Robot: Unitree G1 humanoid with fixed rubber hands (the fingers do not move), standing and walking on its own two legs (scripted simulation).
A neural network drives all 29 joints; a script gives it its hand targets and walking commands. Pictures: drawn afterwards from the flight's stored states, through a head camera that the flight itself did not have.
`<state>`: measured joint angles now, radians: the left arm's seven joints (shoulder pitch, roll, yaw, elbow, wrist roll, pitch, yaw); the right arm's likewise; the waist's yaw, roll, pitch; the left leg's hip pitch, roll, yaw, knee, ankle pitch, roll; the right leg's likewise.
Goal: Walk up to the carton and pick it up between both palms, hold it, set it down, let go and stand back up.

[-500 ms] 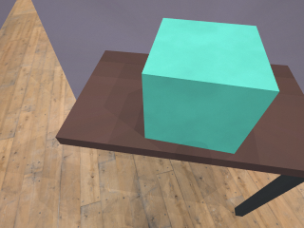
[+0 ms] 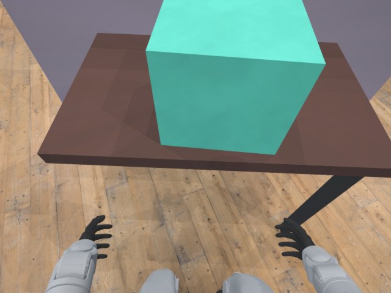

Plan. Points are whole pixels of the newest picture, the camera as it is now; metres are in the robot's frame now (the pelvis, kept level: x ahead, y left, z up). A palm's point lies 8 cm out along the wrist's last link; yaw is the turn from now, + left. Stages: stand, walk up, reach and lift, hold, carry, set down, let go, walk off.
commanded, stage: reach and lift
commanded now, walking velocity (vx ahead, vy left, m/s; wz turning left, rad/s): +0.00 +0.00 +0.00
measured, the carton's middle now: (225, 68) +0.57 -0.03 +0.11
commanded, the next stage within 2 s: none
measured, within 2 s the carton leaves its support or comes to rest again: neither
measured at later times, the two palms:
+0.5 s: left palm (79, 283) +0.12 +0.24 -0.04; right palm (310, 258) +0.18 -0.20 -0.04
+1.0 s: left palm (78, 248) +0.18 +0.25 -0.01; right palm (323, 244) +0.20 -0.21 -0.01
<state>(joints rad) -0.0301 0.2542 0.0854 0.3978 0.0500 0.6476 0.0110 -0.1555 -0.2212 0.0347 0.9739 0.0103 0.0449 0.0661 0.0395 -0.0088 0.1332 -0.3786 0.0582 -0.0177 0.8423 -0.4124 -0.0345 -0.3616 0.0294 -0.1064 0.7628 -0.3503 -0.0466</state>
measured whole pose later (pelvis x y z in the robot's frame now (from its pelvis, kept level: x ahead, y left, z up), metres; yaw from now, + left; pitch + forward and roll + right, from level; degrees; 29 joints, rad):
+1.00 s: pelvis +0.03 +0.02 +0.04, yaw +1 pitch -3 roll -1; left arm 0.28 0.21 0.02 0.22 -0.11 0.32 0.04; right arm 0.25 -0.24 -0.03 0.41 0.11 0.04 0.08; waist 0.02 -0.01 0.05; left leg -0.09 0.04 0.10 0.37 -0.23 0.00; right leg -0.09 0.00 -0.07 0.33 -0.19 -0.01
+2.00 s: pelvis +0.02 +0.01 +0.04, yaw +1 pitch +0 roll +0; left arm -0.09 0.30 0.02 0.23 -0.29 0.19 0.02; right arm -0.05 -0.37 -0.10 0.26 0.32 0.11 0.05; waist 0.00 -0.01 -0.02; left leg -0.18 0.03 0.07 0.39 -0.22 0.00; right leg -0.18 0.01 -0.04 0.36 -0.19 -0.02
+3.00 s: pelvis +0.01 +0.01 +0.04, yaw +0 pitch +7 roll -1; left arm -0.81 0.44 0.04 0.65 -0.33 0.51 0.05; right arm -0.79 -0.53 -0.03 0.77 0.46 0.33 0.07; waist -0.05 -0.01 -0.11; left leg -0.33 0.04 0.05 0.39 -0.18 -0.01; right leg -0.33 0.03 -0.01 0.34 -0.14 -0.02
